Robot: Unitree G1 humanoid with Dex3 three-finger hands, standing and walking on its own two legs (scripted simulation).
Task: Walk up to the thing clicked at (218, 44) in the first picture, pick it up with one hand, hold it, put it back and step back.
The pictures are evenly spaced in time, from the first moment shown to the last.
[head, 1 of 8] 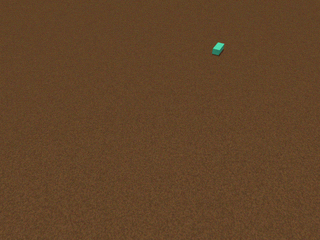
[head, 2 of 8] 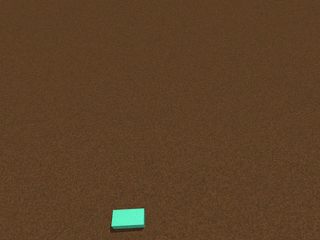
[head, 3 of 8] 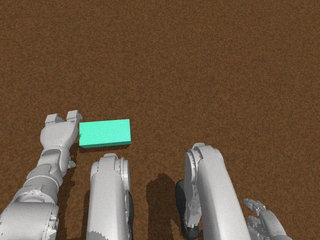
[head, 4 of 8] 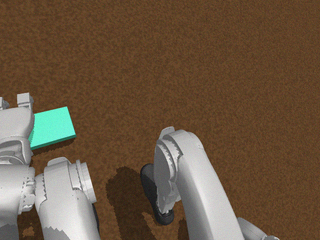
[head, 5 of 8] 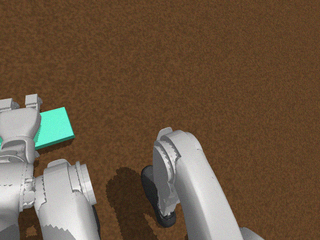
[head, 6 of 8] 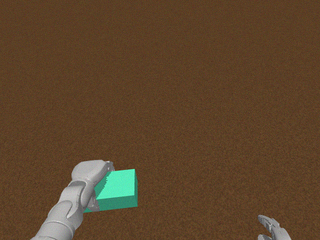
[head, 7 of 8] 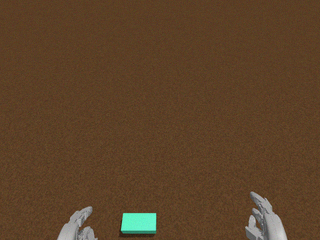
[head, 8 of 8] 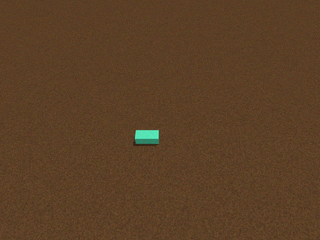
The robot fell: no
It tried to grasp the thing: yes
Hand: left
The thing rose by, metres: 0.66
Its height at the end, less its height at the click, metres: +0.00
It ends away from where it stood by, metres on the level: 0.01
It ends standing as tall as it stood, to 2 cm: yes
